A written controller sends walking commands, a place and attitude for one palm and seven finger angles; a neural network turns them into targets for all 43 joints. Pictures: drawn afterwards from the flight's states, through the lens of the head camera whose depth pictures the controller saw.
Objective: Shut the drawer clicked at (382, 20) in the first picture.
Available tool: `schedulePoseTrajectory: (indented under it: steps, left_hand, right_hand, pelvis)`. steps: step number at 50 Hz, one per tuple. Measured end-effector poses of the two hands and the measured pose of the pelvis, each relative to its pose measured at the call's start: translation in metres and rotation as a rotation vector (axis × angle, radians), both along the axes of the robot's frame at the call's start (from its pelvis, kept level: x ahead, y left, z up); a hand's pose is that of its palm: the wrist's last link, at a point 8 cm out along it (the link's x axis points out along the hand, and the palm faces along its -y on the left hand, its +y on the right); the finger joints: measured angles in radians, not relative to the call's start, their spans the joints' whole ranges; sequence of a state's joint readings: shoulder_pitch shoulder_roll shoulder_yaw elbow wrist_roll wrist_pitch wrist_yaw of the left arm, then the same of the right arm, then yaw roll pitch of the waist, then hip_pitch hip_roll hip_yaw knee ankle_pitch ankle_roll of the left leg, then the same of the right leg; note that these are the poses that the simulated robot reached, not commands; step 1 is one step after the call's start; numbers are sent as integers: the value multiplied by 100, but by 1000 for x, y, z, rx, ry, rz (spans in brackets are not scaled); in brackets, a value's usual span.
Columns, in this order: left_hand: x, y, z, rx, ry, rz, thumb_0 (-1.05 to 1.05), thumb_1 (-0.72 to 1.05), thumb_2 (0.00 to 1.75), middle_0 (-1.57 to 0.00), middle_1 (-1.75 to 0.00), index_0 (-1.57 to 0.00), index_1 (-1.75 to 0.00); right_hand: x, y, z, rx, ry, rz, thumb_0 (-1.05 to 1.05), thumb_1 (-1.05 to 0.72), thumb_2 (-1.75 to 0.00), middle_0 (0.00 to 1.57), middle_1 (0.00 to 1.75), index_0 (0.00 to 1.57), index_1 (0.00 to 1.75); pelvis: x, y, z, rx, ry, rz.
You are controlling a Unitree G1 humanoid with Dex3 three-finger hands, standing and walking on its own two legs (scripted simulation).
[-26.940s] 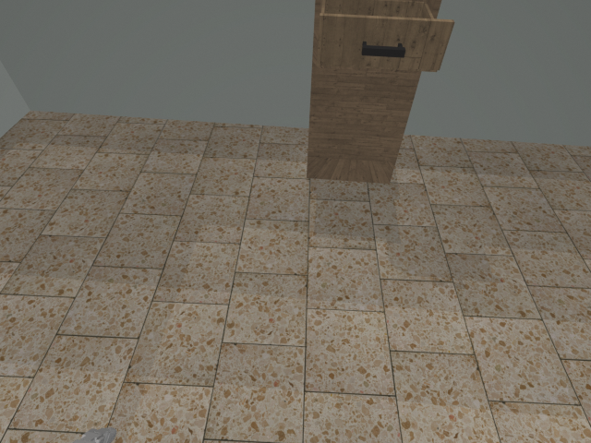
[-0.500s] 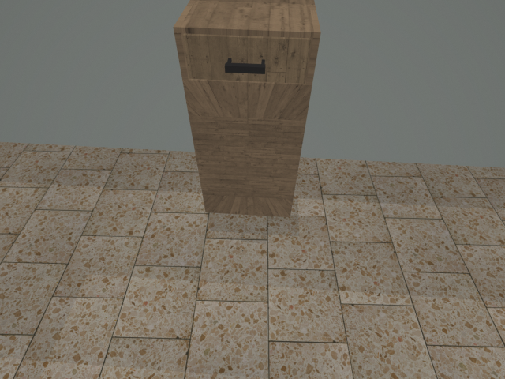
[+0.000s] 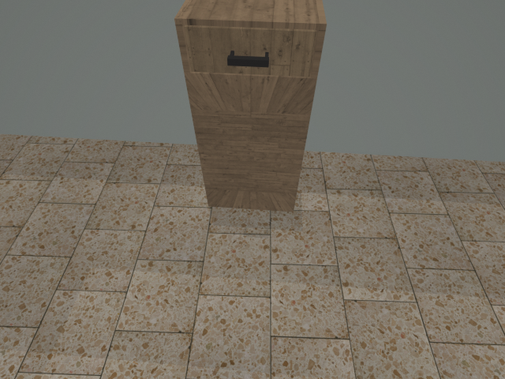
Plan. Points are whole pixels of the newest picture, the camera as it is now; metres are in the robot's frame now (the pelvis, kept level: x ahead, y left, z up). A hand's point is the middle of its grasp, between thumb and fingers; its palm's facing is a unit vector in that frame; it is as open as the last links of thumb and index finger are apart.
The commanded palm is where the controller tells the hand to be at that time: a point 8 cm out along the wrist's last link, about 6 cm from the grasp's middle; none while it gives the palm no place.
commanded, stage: look to check the result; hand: left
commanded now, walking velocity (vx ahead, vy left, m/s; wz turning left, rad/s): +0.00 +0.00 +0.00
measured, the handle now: (248, 57) +0.96 +0.06 +0.03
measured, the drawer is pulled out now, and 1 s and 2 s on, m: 0.00 0.00 0.00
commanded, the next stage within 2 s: stand and wait in 0.08 s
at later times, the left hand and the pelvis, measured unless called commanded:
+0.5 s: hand out of the picture +0.03 +0.18 -0.17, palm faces +0.01 -0.97 -0.24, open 7.4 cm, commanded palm none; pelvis +0.01 -0.01 +0.00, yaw +0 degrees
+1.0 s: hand out of the picture +0.04 +0.18 -0.17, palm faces +0.01 -0.97 -0.25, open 7.4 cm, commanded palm none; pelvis +0.02 -0.02 +0.00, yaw +0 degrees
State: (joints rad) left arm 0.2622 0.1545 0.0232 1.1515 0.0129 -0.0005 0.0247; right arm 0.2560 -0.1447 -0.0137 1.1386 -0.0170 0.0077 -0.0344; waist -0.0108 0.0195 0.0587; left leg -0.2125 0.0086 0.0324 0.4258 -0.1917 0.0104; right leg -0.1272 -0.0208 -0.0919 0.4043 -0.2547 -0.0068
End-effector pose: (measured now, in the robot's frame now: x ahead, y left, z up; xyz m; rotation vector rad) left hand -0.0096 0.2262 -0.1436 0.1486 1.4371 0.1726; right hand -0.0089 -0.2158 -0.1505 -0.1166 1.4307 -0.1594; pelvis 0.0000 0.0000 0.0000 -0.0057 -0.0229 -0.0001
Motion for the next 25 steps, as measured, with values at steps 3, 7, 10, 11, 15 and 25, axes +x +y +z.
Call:
schedulePoseTrajectory:
  steps: [3, 7, 10, 11, 15, 25]
  left_hand:
    - [5, 1, 1, 2, -9, -2, 1, 91, 90, -20, -29, -20, -30]
    - [13, 2, 2, 8, -24, -6, 1, 91, 90, -20, -29, -20, -30]
    - [18, 3, 2, 12, -34, -10, 1, 91, 90, -20, -29, -20, -30]
    - [20, 4, 3, 14, -37, -11, 1, 91, 90, -20, -30, -20, -30]
    - [26, 5, 4, 21, -48, -15, 1, 91, 90, -20, -30, -20, -30]
    - [35, 6, 7, 33, -53, -26, 1, 91, 90, -20, -30, -20, -30]
  right_hand:
    - [5, -3, 0, -5, -8, 6, 0, -91, -90, 19, 30, 20, 30]
    - [12, -7, 1, -11, -18, 11, 0, -91, -90, 19, 30, 20, 30]
    - [17, -10, 2, -15, -26, 14, 0, -91, -90, 19, 30, 20, 30]
    - [18, -11, 2, -17, -28, 15, 0, -91, -90, 19, 30, 20, 30]
    - [24, -14, 2, -21, -36, 19, 0, -91, -90, 19, 30, 20, 30]
    - [31, -22, 3, -25, -43, 22, 0, -91, -90, 19, 30, 20, 30]
  pelvis:
    - [2, 0, 0, 1, 1, 1]
    - [4, -1, 1, 2, 2, 2]
    - [5, -2, 1, 2, 1, 2]
    - [6, -3, 1, 3, 1, 2]
    - [8, -4, 1, 3, 0, 2]
    - [11, -8, 2, 5, 2, -2]
